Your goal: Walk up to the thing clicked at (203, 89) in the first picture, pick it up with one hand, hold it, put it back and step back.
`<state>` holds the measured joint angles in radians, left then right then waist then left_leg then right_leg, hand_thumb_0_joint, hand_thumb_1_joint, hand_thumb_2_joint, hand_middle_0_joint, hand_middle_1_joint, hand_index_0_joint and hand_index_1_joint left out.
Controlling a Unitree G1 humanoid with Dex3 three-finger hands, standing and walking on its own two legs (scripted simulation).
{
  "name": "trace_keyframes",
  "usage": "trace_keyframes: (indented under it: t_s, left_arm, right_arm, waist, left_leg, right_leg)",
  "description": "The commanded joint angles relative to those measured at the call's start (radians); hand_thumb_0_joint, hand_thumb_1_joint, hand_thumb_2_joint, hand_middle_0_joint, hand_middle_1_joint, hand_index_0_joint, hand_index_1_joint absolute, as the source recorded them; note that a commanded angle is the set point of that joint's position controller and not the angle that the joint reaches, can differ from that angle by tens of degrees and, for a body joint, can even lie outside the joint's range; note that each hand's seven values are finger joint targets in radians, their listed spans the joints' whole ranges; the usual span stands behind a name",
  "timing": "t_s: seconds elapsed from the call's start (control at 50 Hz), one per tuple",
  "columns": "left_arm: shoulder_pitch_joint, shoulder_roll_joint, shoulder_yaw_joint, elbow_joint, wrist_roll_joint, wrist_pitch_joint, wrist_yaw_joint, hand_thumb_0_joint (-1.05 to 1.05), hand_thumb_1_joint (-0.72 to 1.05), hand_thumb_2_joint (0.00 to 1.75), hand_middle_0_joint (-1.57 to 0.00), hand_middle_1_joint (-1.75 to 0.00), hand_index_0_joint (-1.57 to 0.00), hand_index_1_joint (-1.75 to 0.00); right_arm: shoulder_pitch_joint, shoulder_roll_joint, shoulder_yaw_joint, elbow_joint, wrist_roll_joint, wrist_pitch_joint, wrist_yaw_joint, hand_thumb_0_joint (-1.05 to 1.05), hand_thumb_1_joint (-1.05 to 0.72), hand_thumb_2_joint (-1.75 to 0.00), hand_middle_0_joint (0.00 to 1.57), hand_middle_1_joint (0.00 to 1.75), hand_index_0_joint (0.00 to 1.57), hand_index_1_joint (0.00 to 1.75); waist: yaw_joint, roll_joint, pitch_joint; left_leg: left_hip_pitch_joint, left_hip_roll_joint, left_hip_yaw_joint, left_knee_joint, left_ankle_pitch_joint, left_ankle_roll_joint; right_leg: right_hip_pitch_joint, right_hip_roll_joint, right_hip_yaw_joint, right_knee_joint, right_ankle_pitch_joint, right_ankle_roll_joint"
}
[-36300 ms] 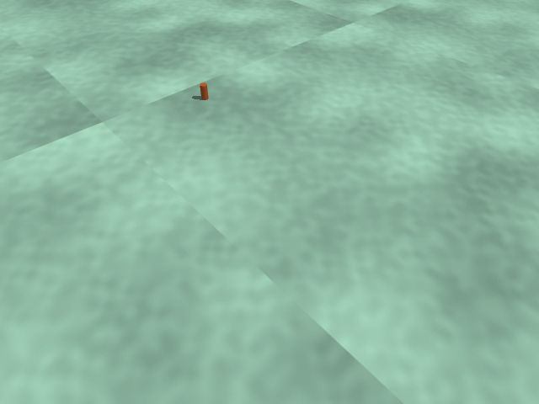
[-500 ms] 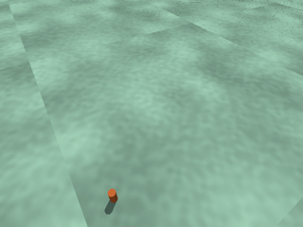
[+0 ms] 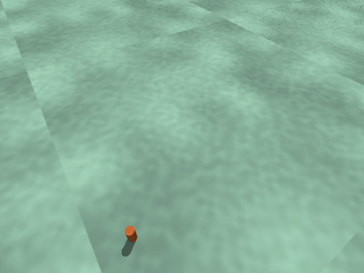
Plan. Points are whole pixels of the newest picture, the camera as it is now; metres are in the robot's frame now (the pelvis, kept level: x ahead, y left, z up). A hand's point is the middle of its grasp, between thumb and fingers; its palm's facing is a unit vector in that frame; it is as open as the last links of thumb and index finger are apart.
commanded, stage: stand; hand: left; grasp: from above
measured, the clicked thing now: (131, 234) +0.44 +0.27 -0.73
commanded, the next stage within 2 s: step back in 1.04 s
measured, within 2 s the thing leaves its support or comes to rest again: neither
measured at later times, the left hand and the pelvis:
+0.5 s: hand out of the picture +0.08 +0.24 -0.16, palm faces +0.01 -0.94 -0.33, open 7.4 cm; pelvis +0.01 -0.01 +0.00, yaw +0 degrees
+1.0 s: hand out of the picture +0.08 +0.24 -0.16, palm faces -0.01 -0.94 -0.34, open 7.4 cm; pelvis +0.01 -0.01 +0.00, yaw +0 degrees
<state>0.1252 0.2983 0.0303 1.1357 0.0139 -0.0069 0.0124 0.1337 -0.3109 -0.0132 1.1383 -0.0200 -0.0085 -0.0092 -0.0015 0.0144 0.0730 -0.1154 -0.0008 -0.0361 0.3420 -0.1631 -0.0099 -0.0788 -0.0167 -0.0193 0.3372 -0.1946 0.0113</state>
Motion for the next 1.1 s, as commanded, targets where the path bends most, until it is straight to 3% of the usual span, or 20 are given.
trace_keyframes:
  t_s: [0.0,0.12,0.24,0.36,0.4,0.52,0.56,0.72,0.9,1.0,1.02,1.06,1.08]
  left_arm:
    - [-0.027,0.205,0.037,-0.051,0.002,-0.019,0.015,0.0,0.9,0.9,-0.2,-0.3,-0.2,-0.3]
    - [-0.048,0.21,0.037,-0.05,0.003,-0.016,0.014,0.0,0.9,0.9,-0.2,-0.3,-0.2,-0.3]
    - [-0.059,0.22,0.036,-0.052,0.001,-0.02,0.012,0.0,0.9,0.9,-0.2,-0.3,-0.2,-0.3]
    - [-0.059,0.226,0.035,-0.058,0.0,-0.022,0.011,0.0,0.9,0.9,-0.2,-0.3,-0.2,-0.3]
    - [-0.053,0.223,0.033,-0.05,0.0,-0.02,0.01,0.0,0.9,0.9,-0.2,-0.3,-0.2,-0.3]
    - [-0.056,0.234,0.032,-0.053,0.0,-0.021,0.007,0.0,0.9,0.9,-0.2,-0.3,-0.2,-0.3]
    - [-0.047,0.231,0.03,-0.058,0.0,-0.024,0.007,0.0,0.9,0.9,-0.2,-0.3,-0.2,-0.3]
    - [-0.052,0.242,0.029,-0.057,-0.001,-0.025,0.006,0.0,0.9,0.9,-0.2,-0.3,-0.2,-0.3]
    - [-0.045,0.242,0.026,-0.065,-0.004,-0.024,0.005,0.0,0.9,0.9,-0.2,-0.3,-0.2,-0.3]
    - [-0.043,0.243,0.024,-0.064,-0.004,-0.022,0.003,0.0,0.9,0.9,-0.2,-0.3,-0.2,-0.3]
    - [-0.048,0.322,0.073,-0.08,-0.024,-0.011,0.005,0.0,0.9,0.9,-0.2,-0.3,-0.2,-0.3]
    - [-0.028,0.318,0.081,-0.114,-0.024,-0.006,0.01,0.0,0.9,0.9,-0.2,-0.3,-0.2,-0.3]
    - [-0.034,0.322,0.086,-0.131,-0.026,-0.003,0.01,0.0,0.9,0.9,-0.2,-0.3,-0.2,-0.3]
  right_arm:
    - [-0.032,-0.201,-0.037,-0.054,0.002,-0.021,-0.018,0.0,-0.9,-0.9,0.2,0.3,0.2,0.3]
    - [-0.045,-0.2,-0.035,-0.051,0.002,-0.018,-0.016,0.0,-0.9,-0.9,0.2,0.3,0.2,0.3]
    - [-0.046,-0.202,-0.035,-0.05,0.004,-0.019,-0.013,0.0,-0.9,-0.9,0.2,0.3,0.2,0.3]
    - [-0.061,-0.21,-0.036,-0.053,0.004,-0.021,-0.013,0.0,-0.9,-0.9,0.2,0.3,0.2,0.3]
    - [-0.06,-0.211,-0.035,-0.05,0.005,-0.019,-0.012,0.0,-0.9,-0.9,0.2,0.3,0.2,0.3]
    - [-0.051,-0.21,-0.032,-0.048,0.005,-0.017,-0.009,0.0,-0.9,-0.9,0.2,0.3,0.2,0.3]
    - [-0.062,-0.221,-0.034,-0.053,0.006,-0.02,-0.01,0.0,-0.9,-0.9,0.2,0.3,0.2,0.3]
    - [-0.047,-0.22,-0.03,-0.051,0.007,-0.017,-0.007,0.0,-0.9,-0.9,0.2,0.3,0.2,0.3]
    - [-0.05,-0.227,-0.028,-0.055,0.007,-0.021,-0.008,0.0,-0.9,-0.9,0.2,0.3,0.2,0.3]
    - [-0.047,-0.228,-0.024,-0.052,0.007,-0.021,-0.009,0.0,-0.9,-0.9,0.2,0.3,0.2,0.3]
    - [-0.089,-0.29,-0.047,-0.087,0.016,-0.003,-0.001,0.0,-0.9,-0.9,0.2,0.3,0.2,0.3]
    - [-0.059,-0.271,-0.052,-0.115,0.03,0.007,0.0,0.0,-0.9,-0.9,0.2,0.3,0.2,0.3]
    - [-0.041,-0.261,-0.054,-0.129,0.031,0.013,0.002,0.0,-0.9,-0.9,0.2,0.3,0.2,0.3]
  waist:
    - [0.006,-0.012,-0.093]
    - [0.005,-0.006,-0.062]
    - [-0.002,-0.016,-0.067]
    - [0.001,-0.01,-0.102]
    - [0.0,-0.009,-0.073]
    - [-0.005,-0.015,-0.062]
    - [0.002,0.001,-0.099]
    - [-0.006,-0.015,-0.073]
    - [0.0,-0.004,-0.106]
    - [-0.001,-0.011,-0.078]
    - [0.002,-0.018,0.043]
    - [-0.007,-0.041,-0.069]
    - [-0.009,-0.063,-0.095]
  left_leg:
    - [0.035,0.113,-0.079,-0.038,0.196,0.034]
    - [0.006,0.114,-0.081,-0.062,0.135,0.028]
    - [0.014,0.115,-0.079,-0.065,0.128,0.025]
    - [0.037,0.119,-0.071,-0.052,0.181,0.024]
    - [0.016,0.116,-0.075,-0.063,0.122,0.025]
    - [0.005,0.116,-0.077,-0.071,0.081,0.024]
    - [0.034,0.121,-0.075,-0.057,0.151,0.028]
    - [0.018,0.119,-0.075,-0.067,0.101,0.023]
    - [0.034,0.126,-0.071,-0.056,0.173,0.024]
    - [0.025,0.123,-0.075,-0.067,0.141,0.022]
    - [-0.071,0.102,-0.079,0.054,0.294,0.051]
    - [-0.053,0.08,-0.04,0.165,0.347,0.061]
    - [-0.059,0.053,-0.027,0.222,0.306,0.059]
  right_leg:
    - [0.005,-0.106,0.087,-0.053,0.167,-0.02]
    - [-0.007,-0.102,0.084,-0.067,0.093,-0.021]
    - [-0.006,-0.108,0.091,-0.075,0.094,-0.023]
    - [0.012,-0.109,0.09,-0.063,0.163,-0.025]
    - [0.0,-0.107,0.091,-0.08,0.102,-0.025]
    - [-0.013,-0.106,0.097,-0.084,0.054,-0.028]
    - [0.002,-0.111,0.095,-0.073,0.137,-0.029]
    - [-0.01,-0.109,0.101,-0.084,0.08,-0.029]
    - [0.012,-0.112,0.094,-0.06,0.162,-0.033]
    - [-0.014,-0.106,0.095,-0.07,0.122,-0.031]
    - [-0.088,-0.103,0.109,0.006,0.3,-0.039]
    - [-0.036,-0.13,0.116,0.049,0.425,-0.084]
    - [-0.047,-0.156,0.14,0.048,0.431,-0.111]
